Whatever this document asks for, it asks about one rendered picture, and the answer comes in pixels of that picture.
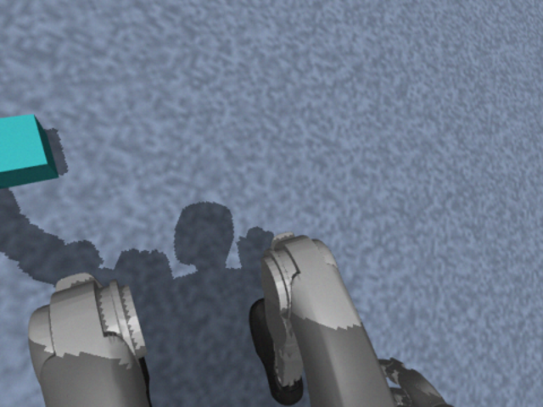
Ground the right robot hand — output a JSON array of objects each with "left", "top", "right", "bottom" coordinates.
[{"left": 378, "top": 358, "right": 447, "bottom": 407}]

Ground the right robot foot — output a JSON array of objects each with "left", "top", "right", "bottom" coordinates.
[{"left": 249, "top": 298, "right": 303, "bottom": 406}]

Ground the carton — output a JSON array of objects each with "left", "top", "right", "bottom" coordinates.
[{"left": 0, "top": 114, "right": 59, "bottom": 189}]

